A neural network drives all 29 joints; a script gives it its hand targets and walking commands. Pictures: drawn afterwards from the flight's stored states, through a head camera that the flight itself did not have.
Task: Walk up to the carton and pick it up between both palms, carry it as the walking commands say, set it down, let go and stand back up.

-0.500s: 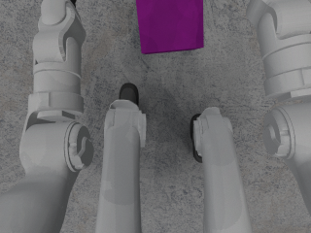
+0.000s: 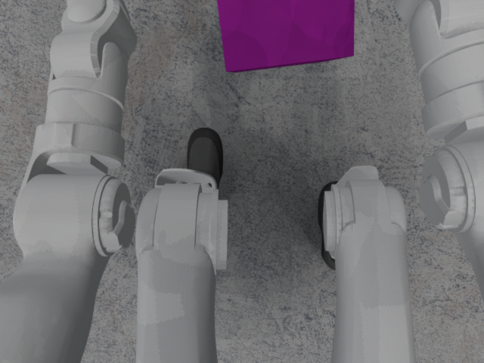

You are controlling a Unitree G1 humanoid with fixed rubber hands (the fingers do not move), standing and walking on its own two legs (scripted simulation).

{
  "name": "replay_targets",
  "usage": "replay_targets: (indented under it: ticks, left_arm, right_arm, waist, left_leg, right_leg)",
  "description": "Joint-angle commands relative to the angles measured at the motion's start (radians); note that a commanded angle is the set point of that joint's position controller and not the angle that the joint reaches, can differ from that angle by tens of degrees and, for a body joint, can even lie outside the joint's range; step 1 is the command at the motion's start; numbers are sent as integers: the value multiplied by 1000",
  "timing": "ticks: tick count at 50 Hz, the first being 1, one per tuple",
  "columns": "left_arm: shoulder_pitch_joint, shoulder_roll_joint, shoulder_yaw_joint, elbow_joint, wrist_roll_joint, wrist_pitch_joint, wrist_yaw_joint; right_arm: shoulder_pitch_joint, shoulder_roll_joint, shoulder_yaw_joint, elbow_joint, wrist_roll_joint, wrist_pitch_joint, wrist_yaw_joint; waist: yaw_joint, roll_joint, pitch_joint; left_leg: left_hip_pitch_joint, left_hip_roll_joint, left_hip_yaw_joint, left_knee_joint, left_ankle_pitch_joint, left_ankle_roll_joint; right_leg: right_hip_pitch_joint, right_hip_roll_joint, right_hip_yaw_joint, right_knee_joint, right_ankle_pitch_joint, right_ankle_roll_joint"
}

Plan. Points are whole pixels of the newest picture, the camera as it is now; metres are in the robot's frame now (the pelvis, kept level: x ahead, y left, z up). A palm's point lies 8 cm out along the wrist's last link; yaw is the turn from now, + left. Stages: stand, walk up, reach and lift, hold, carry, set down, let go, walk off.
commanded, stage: reach and lift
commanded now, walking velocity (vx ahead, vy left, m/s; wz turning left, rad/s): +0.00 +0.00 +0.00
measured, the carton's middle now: out of the picture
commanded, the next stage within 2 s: none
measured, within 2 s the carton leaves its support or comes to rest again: leaves its support in 1.98 s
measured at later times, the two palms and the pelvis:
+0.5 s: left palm out of the picture +0.56 +0.22 -0.26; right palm out of the picture +0.56 -0.11 -0.29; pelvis +0.03 +0.00 -0.05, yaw -1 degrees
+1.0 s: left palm out of the picture +0.55 +0.21 -0.25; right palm out of the picture +0.56 -0.09 -0.27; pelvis +0.01 +0.01 -0.05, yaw -3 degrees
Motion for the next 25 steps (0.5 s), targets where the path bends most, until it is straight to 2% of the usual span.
replay_targets:
  ticks: [1,2,3,4,5,6,7,8,9,10,11,12,13,14,16,17,18,19,20,21,22,23,24,25]
  left_arm:
    - [-428,36,9,-71,-2,-99,-29]
    - [-451,90,27,-142,4,-117,-27]
    - [-443,107,51,-107,15,-132,-29]
    - [-416,79,30,0,-1,-138,-40]
    - [-411,78,39,74,6,-147,-50]
    - [-424,91,41,44,0,-158,-56]
    - [-406,102,44,56,5,-170,-59]
    - [-392,85,40,45,-7,-178,-64]
    - [-398,113,49,109,-4,-184,-65]
    - [-380,102,50,133,-13,-189,-70]
    - [-352,120,63,187,6,-194,-74]
    - [-349,99,54,208,-1,-201,-80]
    - [-356,92,54,180,-15,-212,-92]
    - [-348,88,60,214,-26,-218,-96]
    - [-282,102,94,308,-12,-230,-105]
    - [-297,98,98,305,-11,-235,-110]
    - [-307,116,110,301,-15,-247,-110]
    - [-302,141,123,352,-12,-251,-114]
    - [-319,126,117,307,-16,-263,-114]
    - [-271,128,131,320,-6,-268,-111]
    - [-257,102,116,298,-23,-278,-112]
    - [-215,96,115,332,-13,-274,-108]
    - [-202,95,109,319,-26,-277,-106]
    - [-204,119,98,317,-35,-281,-102]
  right_arm:
    - [-456,-110,28,-96,3,-83,15]
    - [-482,-126,21,-174,12,-97,7]
    - [-469,-111,42,-145,20,-101,6]
    - [-460,-104,50,-68,14,-109,11]
    - [-466,-105,66,-41,15,-116,12]
    - [-468,-96,66,-70,13,-122,10]
    - [-485,-90,79,-118,36,-132,8]
    - [-471,-94,78,-120,29,-141,3]
    - [-483,-96,89,-78,23,-140,-2]
    - [-484,-74,102,-89,20,-140,-3]
    - [-474,-81,123,-67,22,-143,-1]
    - [-455,-63,143,-44,30,-148,2]
    - [-464,-42,158,-99,36,-156,5]
    - [-458,-45,152,-101,26,-161,1]
    - [-441,-26,191,-84,32,-168,0]
    - [-445,-32,183,-111,21,-169,-2]
    - [-461,-5,195,-141,23,-174,0]
    - [-464,17,213,-107,36,-174,4]
    - [-478,-10,182,-184,27,-184,1]
    - [-456,-4,187,-188,32,-189,4]
    - [-435,9,191,-228,35,-199,4]
    - [-427,-19,177,-238,40,-206,2]
    - [-405,16,189,-246,65,-206,2]
    - [-406,29,197,-235,78,-204,6]
  waist:
    - [-26,-89,-1640]
    - [-23,-107,-1725]
    - [16,-115,-1722]
    - [-2,-140,-1617]
    - [12,-146,-1526]
    - [7,-150,-1551]
    - [28,-164,-1621]
    - [27,-159,-1628]
    - [41,-172,-1575]
    - [43,-196,-1565]
    - [70,-189,-1484]
    - [69,-194,-1458]
    - [61,-214,-1467]
    - [54,-234,-1455]
    - [96,-263,-1414]
    - [82,-281,-1426]
    - [97,-315,-1406]
    - [127,-317,-1368]
    - [106,-324,-1400]
    - [131,-328,-1400]
    - [118,-330,-1467]
    - [118,-324,-1469]
    - [136,-318,-1530]
    - [162,-320,-1577]
  left_leg:
    - [1128,29,214,-15,319,51]
    - [1154,29,215,-5,348,52]
    - [1136,24,232,11,378,51]
    - [1062,31,224,18,347,55]
    - [971,33,230,29,328,57]
    - [986,35,223,29,344,58]
    - [983,29,228,49,379,62]
    - [977,33,229,55,409,60]
    - [932,35,226,64,395,59]
    - [937,35,222,69,418,67]
    - [896,38,221,75,399,66]
    - [875,42,220,84,396,65]
    - [848,41,211,96,422,68]
    - [821,41,216,105,417,71]
    - [766,43,217,126,429,73]
    - [746,45,220,141,438,77]
    - [716,44,217,144,449,84]
    - [653,47,224,141,380,88]
    - [670,44,217,147,443,87]
    - [670,43,218,153,482,86]
    - [682,39,224,159,533,87]
    - [713,47,211,170,581,85]
    - [771,40,214,171,608,93]
    - [747,44,217,156,564,93]
  right_leg:
    - [169,-36,-201,-267,216,-82]
    - [237,-32,-197,-248,258,-76]
    - [237,-29,-192,-242,282,-68]
    - [203,-33,-191,-230,258,-69]
    - [168,-33,-178,-229,255,-69]
    - [199,-33,-178,-218,278,-65]
    - [239,-31,-176,-202,323,-60]
    - [251,-30,-168,-200,349,-62]
    - [235,-33,-161,-181,343,-59]
    - [237,-33,-158,-176,352,-56]
    - [210,-39,-154,-161,339,-52]
    - [215,-39,-152,-161,353,-52]
    - [227,-39,-137,-153,388,-54]
    - [249,-40,-136,-150,399,-51]
    - [273,-49,-122,-125,451,-40]
    - [282,-49,-120,-121,472,-36]
    - [286,-50,-116,-113,495,-27]
    - [296,-56,-107,-110,466,-25]
    - [293,-52,-105,-100,515,-23]
    - [305,-58,-103,-93,585,-23]
    - [348,-55,-102,-85,664,-24]
    - [329,-62,-96,-78,711,-18]
    - [329,-53,-115,-66,714,-11]
    - [389,-59,-114,-54,723,-10]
